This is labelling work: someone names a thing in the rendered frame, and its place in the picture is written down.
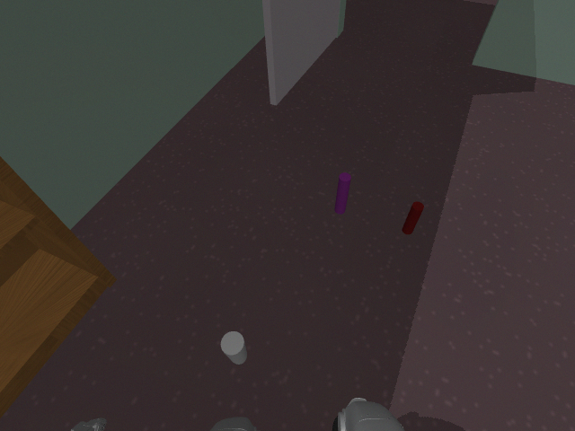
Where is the bookshelf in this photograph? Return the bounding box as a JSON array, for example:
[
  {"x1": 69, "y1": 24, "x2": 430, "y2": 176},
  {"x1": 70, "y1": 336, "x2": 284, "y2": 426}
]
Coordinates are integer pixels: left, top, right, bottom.
[{"x1": 0, "y1": 156, "x2": 117, "y2": 418}]

